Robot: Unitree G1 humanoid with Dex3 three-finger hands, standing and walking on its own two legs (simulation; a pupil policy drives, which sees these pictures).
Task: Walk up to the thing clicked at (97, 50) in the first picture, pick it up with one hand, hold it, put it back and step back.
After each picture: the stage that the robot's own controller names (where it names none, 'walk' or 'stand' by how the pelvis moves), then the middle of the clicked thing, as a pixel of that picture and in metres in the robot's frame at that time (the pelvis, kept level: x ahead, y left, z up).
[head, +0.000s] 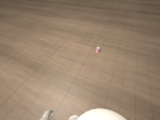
stand; (97, 49) +1.50 -0.17 -0.72
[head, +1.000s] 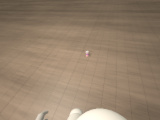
walk; (87, 53) +1.38 +0.15 -0.70
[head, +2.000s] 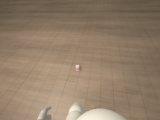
walk; (77, 68) +0.92 +0.28 -0.72
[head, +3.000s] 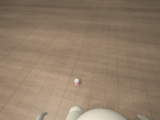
walk; (76, 82) +0.57 +0.23 -0.70
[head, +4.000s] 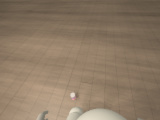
stand; (73, 96) +0.39 +0.25 -0.69
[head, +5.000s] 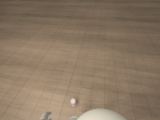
stand; (73, 102) +0.34 +0.22 -0.72
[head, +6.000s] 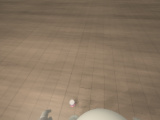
stand; (72, 103) +0.31 +0.23 -0.72
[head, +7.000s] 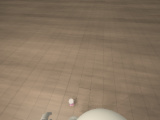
stand; (71, 102) +0.35 +0.24 -0.73
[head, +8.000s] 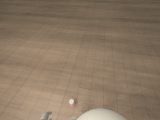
stand; (71, 102) +0.34 +0.23 -0.73
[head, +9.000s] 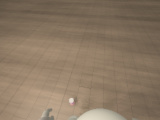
go down; (71, 101) +0.34 +0.23 -0.72
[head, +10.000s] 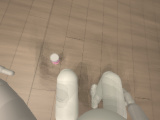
go down; (55, 59) +0.42 +0.27 -0.29
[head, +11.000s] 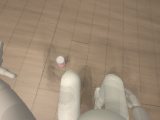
approach; (61, 61) +0.42 +0.26 -0.30
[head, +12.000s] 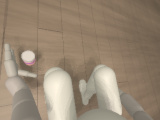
close in; (29, 58) +0.40 +0.30 -0.22
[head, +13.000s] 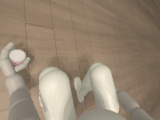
close; (18, 58) +0.40 +0.31 -0.22
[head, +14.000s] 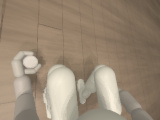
lift; (30, 62) +0.34 +0.29 -0.21
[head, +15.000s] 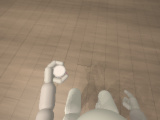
lift; (61, 74) +0.32 +0.20 +0.01
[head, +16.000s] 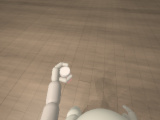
hold; (66, 75) +0.33 +0.18 +0.02
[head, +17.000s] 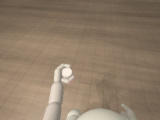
hold; (68, 76) +0.32 +0.17 +0.01
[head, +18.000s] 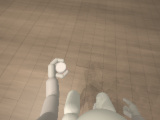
crouch; (62, 69) +0.36 +0.20 -0.05
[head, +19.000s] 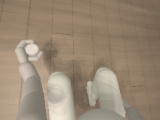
lower; (34, 52) +0.44 +0.30 -0.14
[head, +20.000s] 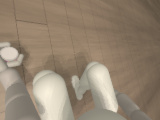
lower; (11, 56) +0.42 +0.31 -0.22
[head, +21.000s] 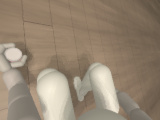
lower; (15, 57) +0.40 +0.31 -0.22
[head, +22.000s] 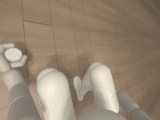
lower; (15, 57) +0.40 +0.31 -0.22
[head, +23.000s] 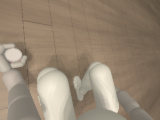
lower; (15, 57) +0.40 +0.31 -0.22
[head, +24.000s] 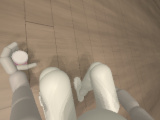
open; (20, 59) +0.39 +0.29 -0.22
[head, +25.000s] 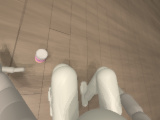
stand; (40, 56) +0.40 +0.27 -0.23
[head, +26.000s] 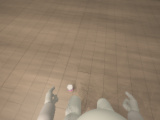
stand; (70, 88) +0.37 +0.21 -0.59
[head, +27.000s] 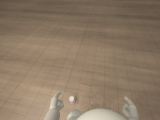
stand; (72, 99) +0.36 +0.22 -0.67
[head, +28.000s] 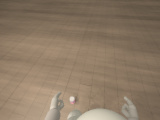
stand; (72, 100) +0.36 +0.21 -0.67
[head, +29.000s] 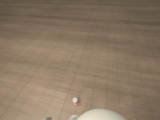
stand; (75, 101) +0.38 +0.20 -0.72
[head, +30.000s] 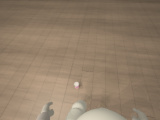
walk; (76, 85) +0.46 +0.19 -0.70
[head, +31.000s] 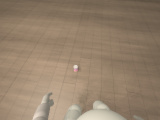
walk; (75, 68) +0.73 +0.19 -0.70
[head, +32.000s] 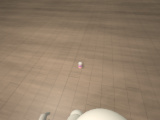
stand; (80, 65) +0.99 +0.23 -0.70
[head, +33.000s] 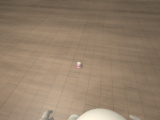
stand; (78, 65) +0.97 +0.21 -0.72
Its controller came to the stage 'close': yes
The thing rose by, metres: 0.72
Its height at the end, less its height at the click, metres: +0.00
